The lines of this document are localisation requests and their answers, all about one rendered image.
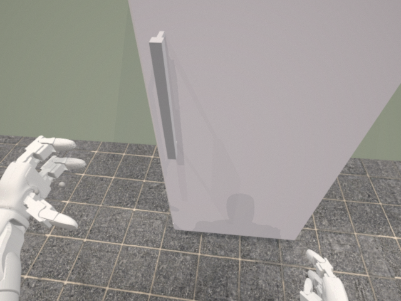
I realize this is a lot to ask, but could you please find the fridge door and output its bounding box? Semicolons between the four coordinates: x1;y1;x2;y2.
130;0;401;240

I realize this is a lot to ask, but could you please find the handle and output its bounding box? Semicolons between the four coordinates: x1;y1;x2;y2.
149;31;177;159

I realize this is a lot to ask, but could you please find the robot right hand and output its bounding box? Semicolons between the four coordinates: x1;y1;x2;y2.
299;250;348;301

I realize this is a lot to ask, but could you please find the left robot forearm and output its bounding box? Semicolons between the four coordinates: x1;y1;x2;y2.
0;208;29;301

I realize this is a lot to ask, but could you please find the robot left hand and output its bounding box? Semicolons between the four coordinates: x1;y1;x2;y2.
0;135;86;230

